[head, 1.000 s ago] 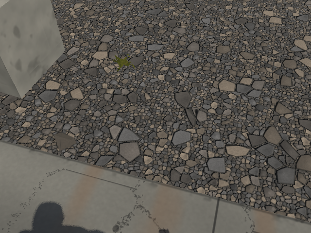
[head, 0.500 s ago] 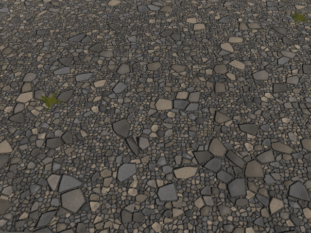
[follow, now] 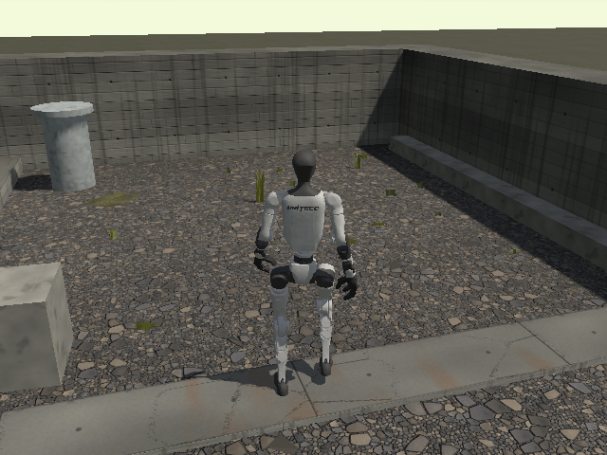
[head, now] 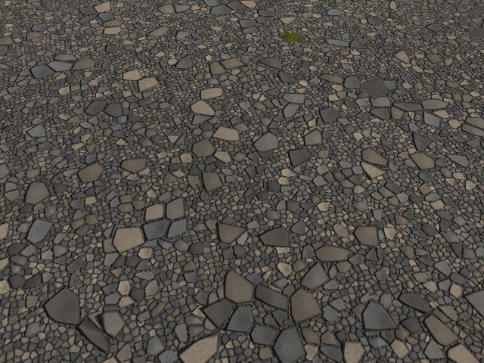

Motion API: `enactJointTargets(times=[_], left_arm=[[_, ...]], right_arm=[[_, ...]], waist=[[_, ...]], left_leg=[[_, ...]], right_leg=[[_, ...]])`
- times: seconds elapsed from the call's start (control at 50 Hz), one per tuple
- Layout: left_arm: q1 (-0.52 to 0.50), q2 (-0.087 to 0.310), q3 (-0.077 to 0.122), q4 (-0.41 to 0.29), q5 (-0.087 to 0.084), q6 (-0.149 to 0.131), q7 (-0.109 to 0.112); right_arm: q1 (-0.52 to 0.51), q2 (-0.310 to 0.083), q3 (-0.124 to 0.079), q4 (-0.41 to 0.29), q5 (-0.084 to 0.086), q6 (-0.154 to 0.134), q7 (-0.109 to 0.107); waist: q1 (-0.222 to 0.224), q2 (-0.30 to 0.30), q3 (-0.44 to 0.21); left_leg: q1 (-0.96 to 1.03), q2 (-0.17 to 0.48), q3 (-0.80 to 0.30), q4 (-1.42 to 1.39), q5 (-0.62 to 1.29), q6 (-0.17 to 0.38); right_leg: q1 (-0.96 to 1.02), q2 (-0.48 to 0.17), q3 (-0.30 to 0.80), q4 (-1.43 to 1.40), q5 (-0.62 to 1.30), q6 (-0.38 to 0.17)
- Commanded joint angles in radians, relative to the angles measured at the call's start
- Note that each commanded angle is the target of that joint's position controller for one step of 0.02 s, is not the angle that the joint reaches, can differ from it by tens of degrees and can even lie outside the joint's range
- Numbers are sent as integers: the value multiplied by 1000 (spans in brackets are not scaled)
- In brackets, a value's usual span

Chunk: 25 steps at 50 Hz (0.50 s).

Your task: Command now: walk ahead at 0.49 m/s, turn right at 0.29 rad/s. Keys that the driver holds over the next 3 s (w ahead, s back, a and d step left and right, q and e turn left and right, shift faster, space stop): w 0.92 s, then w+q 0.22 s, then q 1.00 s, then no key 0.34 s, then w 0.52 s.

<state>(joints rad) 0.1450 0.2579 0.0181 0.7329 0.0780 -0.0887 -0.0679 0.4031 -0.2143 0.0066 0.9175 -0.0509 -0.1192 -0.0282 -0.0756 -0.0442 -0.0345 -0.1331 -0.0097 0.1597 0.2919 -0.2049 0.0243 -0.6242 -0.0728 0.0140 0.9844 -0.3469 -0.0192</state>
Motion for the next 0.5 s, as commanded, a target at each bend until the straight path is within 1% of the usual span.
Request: enactJointTargets(times=[0.02,0.04,0.06,0.08,0.1,0.12,0.14,0.16,0.18,0.2,0.22,0.24,0.26,0.28,0.3,0.32,0.34,0.36,0.38,0.4,0.42,0.44,0.46,0.48,0.5], left_arm=[[16,5,-14,-64,-11,6,-19],[26,7,-14,-68,-8,14,-23],[43,26,-6,-73,-2,23,-21],[29,51,2,-84,2,23,-15],[61,57,6,-86,13,17,-6],[92,90,22,-88,16,10,3],[117,113,37,-86,8,1,10],[214,140,60,-56,-6,-9,14],[408,190,92,10,-16,-27,29],[438,285,96,-2,-28,-33,48],[532,209,77,-3,-15,-48,34],[482,167,77,36,-30,-62,26],[380,100,48,40,-49,-58,19],[323,40,24,32,-43,-44,21],[260,16,10,35,-20,-26,27],[217,-16,-2,17,-5,-13,37],[195,-28,-10,21,12,-9,57],[200,-18,-13,11,12,-22,71],[197,-53,-31,22,23,-36,85],[213,-24,-30,12,9,-44,94],[247,18,-30,39,21,-41,81],[266,56,-23,53,29,-37,66],[303,51,-34,77,30,-35,56],[331,49,-39,87,20,-37,47],[379,54,-41,105,8,-44,41]], right_arm=[[-117,-159,-37,-79,-19,-27,20],[-110,-161,-37,-69,-30,-24,38],[-112,-174,-43,-74,-30,-23,49],[-120,-176,-45,-76,-24,-24,55],[-131,-170,-42,-79,-51,-26,56],[-177,-187,-50,-97,-44,-29,50],[-212,-209,-55,-113,-33,-28,45],[-202,-227,-59,-110,-33,-26,53],[-170,-218,-57,-106,-47,-27,70],[88,-8,-2,-88,-79,-30,95],[-33,-39,6,-138,-17,-45,106],[-190,-89,-12,-175,16,-44,96],[-221,-144,-29,-181,4,-31,67],[-206,-132,-26,-177,-22,-17,53],[-196,-83,-6,-167,-38,-3,52],[-197,-59,5,-163,-48,12,56],[-152,-19,26,-147,-76,24,77],[-151,-12,29,-148,-87,25,96],[-184,-38,27,-153,-89,20,108],[-189,-65,20,-154,-66,16,114],[-211,-46,21,-165,-56,26,116],[-249,-67,18,-187,-46,39,120],[-277,-86,11,-204,-48,48,114],[-283,-111,6,-213,-55,57,106],[-324,-125,5,-226,-63,65,97]], waist=[[68,75,21],[79,97,34],[77,87,34],[75,88,47],[94,113,42],[122,104,31],[145,88,17],[183,76,-9],[253,17,-76],[110,-268,-281],[232,-138,-209],[236,-103,11],[168,-10,16],[123,14,-11],[78,15,28],[78,26,20],[62,19,16],[80,7,12],[90,29,23],[112,48,-34],[112,11,-5],[119,11,42],[113,4,76],[117,13,113],[142,34,139]], left_leg=[[-112,244,-132,-170,293,201],[-148,255,-122,-154,276,204],[-141,256,-111,-127,205,207],[-117,268,-119,-103,153,205],[-116,306,-141,-46,185,195],[-77,311,-135,12,179,189],[-100,289,-98,95,239,170],[-187,233,-44,266,364,144],[-324,135,16,578,365,92],[-596,-15,-28,941,-438,-11],[-778,-72,-231,1077,-476,2],[-903,-11,-256,1122,-388,16],[-846,65,-259,1132,-300,12],[-785,88,-272,1089,-257,6],[-733,115,-274,1025,-185,6],[-686,122,-267,938,-112,4],[-636,128,-277,891,58,21],[-632,108,-246,829,188,30],[-674,135,-290,714,346,26],[-550,114,-240,513,614,16],[-370,92,-181,457,734,20],[-303,81,-156,449,722,12],[-282,87,-161,488,697,8],[-330,97,-168,441,632,3],[-389,105,-177,372,579,-5]], right_leg=[[122,-22,-3,-162,145,11],[151,-19,4,-137,188,-4],[157,-8,3,-142,187,-16],[149,-4,2,-184,177,-32],[177,-20,48,-95,268,-53],[172,-9,45,-136,210,-73],[277,28,-21,-210,201,-85],[489,84,-88,-266,227,-95],[743,128,-107,-324,241,-137],[1092,-143,362,-405,718,-423],[1038,-250,632,-560,607,-463],[833,-263,590,-601,382,-400],[659,-266,548,-580,228,-363],[535,-240,482,-535,233,-351],[385,-214,407,-528,251,-323],[317,-180,343,-581,175,-296],[246,-132,309,-546,77,-274],[225,-84,235,-535,60,-269],[239,-95,248,-490,55,-251],[179,-8,131,-410,7,-211],[31,26,73,-404,-74,-193],[-57,14,87,-395,-155,-201],[-94,-14,142,-380,-231,-217],[-34,-39,178,-343,-258,-229],[65,-62,224,-305,-268,-239]])
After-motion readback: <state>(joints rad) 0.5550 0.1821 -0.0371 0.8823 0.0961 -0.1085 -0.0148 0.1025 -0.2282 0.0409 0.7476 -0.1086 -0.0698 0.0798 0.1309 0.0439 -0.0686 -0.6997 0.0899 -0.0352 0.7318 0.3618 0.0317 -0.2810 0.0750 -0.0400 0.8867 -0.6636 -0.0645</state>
